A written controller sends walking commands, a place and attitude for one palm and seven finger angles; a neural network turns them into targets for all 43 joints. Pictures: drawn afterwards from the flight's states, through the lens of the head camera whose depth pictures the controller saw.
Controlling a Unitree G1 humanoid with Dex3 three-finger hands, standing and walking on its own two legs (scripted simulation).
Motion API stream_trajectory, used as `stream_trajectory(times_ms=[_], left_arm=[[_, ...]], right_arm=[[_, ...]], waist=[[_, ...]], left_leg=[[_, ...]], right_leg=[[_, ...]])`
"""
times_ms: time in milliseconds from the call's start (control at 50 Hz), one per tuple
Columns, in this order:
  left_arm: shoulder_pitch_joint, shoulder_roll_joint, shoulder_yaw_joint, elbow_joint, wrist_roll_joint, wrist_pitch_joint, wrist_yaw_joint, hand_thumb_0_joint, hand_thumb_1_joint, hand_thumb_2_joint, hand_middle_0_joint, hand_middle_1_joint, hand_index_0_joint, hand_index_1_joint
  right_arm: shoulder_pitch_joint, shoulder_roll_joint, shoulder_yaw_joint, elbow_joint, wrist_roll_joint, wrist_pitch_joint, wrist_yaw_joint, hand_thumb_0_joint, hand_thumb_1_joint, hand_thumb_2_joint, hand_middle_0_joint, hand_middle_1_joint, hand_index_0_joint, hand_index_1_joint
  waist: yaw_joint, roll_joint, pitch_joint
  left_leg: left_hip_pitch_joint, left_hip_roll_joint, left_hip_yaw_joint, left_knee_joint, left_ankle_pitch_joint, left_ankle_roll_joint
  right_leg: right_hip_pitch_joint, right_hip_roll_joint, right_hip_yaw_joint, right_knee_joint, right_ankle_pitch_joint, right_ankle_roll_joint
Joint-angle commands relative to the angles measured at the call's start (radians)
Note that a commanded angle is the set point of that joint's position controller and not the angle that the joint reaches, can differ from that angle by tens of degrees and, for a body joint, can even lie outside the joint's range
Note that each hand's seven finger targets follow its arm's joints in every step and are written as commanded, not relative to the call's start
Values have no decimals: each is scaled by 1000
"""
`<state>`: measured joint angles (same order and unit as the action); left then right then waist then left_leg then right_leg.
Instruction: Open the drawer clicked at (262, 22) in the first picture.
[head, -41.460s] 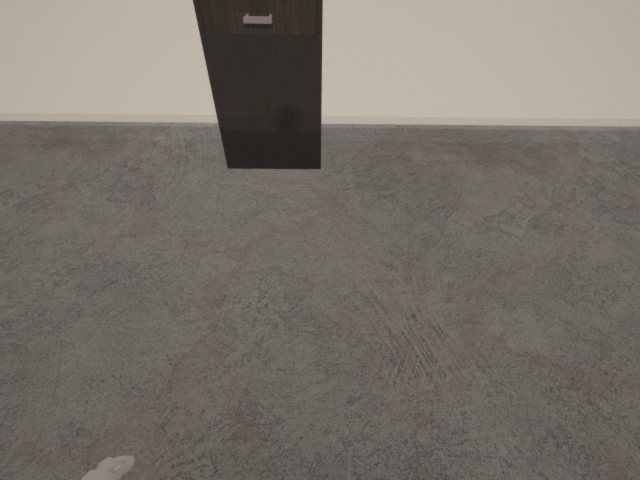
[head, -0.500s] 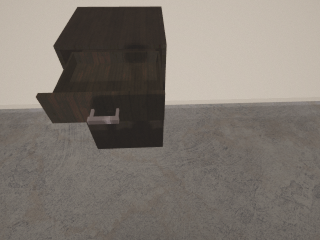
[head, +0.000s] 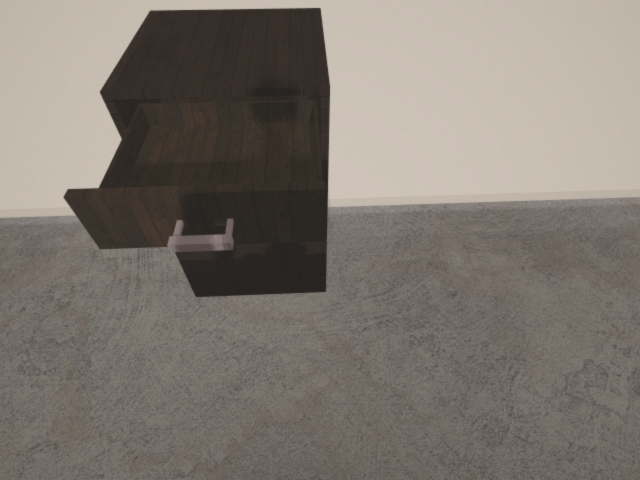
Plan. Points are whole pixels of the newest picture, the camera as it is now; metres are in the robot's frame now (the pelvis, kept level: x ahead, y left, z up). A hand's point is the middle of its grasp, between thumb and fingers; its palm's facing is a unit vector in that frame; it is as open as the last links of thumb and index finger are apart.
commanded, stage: look to check the result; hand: left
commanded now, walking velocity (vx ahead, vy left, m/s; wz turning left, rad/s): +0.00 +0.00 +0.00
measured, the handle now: (203, 234) +0.50 +0.24 -0.05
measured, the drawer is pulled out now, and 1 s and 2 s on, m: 0.30 0.30 0.30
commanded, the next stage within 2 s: stand and wait in 0.16 s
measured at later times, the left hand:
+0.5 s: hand out of the picture +0.02 +0.17 -0.17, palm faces +0.01 -0.98 -0.22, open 7.4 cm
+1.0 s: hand out of the picture +0.03 +0.18 -0.17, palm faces +0.01 -0.97 -0.23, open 7.4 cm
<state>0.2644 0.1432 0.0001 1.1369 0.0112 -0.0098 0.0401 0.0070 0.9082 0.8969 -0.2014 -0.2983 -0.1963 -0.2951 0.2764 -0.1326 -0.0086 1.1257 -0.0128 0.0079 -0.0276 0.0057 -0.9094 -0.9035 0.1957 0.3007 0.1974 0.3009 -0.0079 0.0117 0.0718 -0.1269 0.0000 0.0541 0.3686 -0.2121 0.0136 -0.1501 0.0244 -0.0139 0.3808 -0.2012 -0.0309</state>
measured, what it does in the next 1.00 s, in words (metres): stands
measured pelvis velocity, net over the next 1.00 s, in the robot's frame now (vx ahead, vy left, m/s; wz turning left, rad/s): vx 0.01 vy -0.01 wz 0.00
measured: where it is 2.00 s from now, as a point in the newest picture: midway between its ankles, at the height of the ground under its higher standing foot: outside the picture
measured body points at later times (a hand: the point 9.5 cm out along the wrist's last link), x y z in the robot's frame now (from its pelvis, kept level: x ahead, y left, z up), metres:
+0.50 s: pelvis +0.01 -0.01 +0.00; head +0.03 -0.01 +0.45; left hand +0.02 +0.23 -0.16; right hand +0.00 -0.23 -0.16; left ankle -0.01 +0.11 -0.75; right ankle +0.00 -0.10 -0.75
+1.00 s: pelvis +0.01 -0.01 +0.00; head +0.03 -0.01 +0.45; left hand +0.03 +0.23 -0.15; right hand +0.02 -0.24 -0.16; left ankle -0.01 +0.11 -0.75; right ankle +0.00 -0.10 -0.75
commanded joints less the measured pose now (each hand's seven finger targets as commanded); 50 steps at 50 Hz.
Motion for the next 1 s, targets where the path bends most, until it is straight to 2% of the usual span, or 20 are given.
stream_trajectory(times_ms=[0,200,240,300,420,460,520,560,700,740,840,940,980], left_arm=[[63,121,20,-25,-2,-10,6,0,900,900,-200,-300,-200,-300],[56,131,23,-29,-2,-13,5,0,900,900,-200,-300,-200,-300],[55,130,24,-29,-2,-13,6,0,900,900,-200,-300,-200,-300],[51,135,24,-31,-2,-14,5,0,900,900,-200,-300,-200,-300],[49,141,27,-34,-2,-17,6,0,900,900,-200,-300,-200,-300],[38,144,27,-35,-2,-15,5,0,900,900,-200,-300,-200,-300],[40,148,28,-36,-2,-17,6,0,900,900,-200,-300,-200,-300],[34,151,27,-35,-2,-16,5,0,900,900,-200,-300,-200,-300],[25,164,30,-38,-3,-18,4,0,900,900,-200,-300,-200,-300],[22,163,29,-41,-2,-18,5,0,900,900,-200,-300,-200,-300],[19,162,30,-41,-2,-16,4,0,900,900,-200,-300,-200,-300],[17,167,30,-41,-2,-18,3,0,900,900,-200,-300,-200,-300],[13,170,31,-41,-3,-18,3,0,900,900,-200,-300,-200,-300]], right_arm=[[81,-101,-16,-16,3,-12,-8,0,-900,-900,200,300,200,300],[71,-107,-18,-16,3,-13,-9,0,-900,-900,200,300,200,300],[71,-110,-19,-17,3,-13,-9,0,-900,-900,200,300,200,300],[62,-113,-19,-16,2,-13,-8,0,-900,-900,200,300,200,300],[60,-122,-23,-23,4,-15,-10,0,-900,-900,200,300,200,300],[59,-123,-21,-18,2,-16,-10,0,-900,-900,200,300,200,300],[52,-129,-24,-22,3,-15,-10,0,-900,-900,200,300,200,300],[50,-130,-22,-19,2,-15,-10,0,-900,-900,200,300,200,300],[42,-143,-24,-23,2,-14,-9,0,-900,-900,200,300,200,300],[40,-141,-24,-24,2,-14,-9,0,-900,-900,200,300,200,300],[36,-143,-23,-25,1,-12,-9,0,-900,-900,200,300,200,300],[32,-147,-22,-25,2,-16,-9,0,-900,-900,200,300,200,300],[29,-152,-23,-26,1,-15,-9,0,-900,-900,200,300,200,300]], waist=[[-6,-7,20],[-5,-3,7],[-5,-20,2],[-4,1,12],[-5,-14,-13],[-5,0,-10],[-4,-14,-10],[-4,5,-2],[-5,-21,-10],[-6,-1,-8],[-6,-6,2],[-5,-3,-26],[-5,-11,-16]], left_leg=[[-12,102,-96,-68,67,16],[-2,102,-92,-64,89,15],[4,104,-94,-62,92,16],[1,103,-91,-65,96,14],[24,110,-90,-60,124,14],[14,110,-92,-67,127,14],[25,111,-89,-63,136,13],[16,110,-90,-70,124,13],[22,110,-88,-69,119,11],[24,111,-90,-70,128,11],[22,112,-92,-74,114,11],[39,115,-91,-73,147,12],[34,114,-91,-76,146,11]], right_leg=[[-35,-110,106,-81,88,-15],[-20,-115,107,-82,120,-15],[-20,-115,106,-82,122,-14],[-20,-118,107,-84,131,-16],[-9,-114,106,-78,169,-17],[-1,-117,105,-76,169,-17],[-5,-115,104,-76,187,-17],[-2,-118,106,-82,171,-16],[6,-120,106,-88,182,-15],[6,-121,105,-88,183,-15],[-4,-117,107,-95,155,-14],[13,-121,104,-88,192,-15],[12,-121,105,-88,200,-15]])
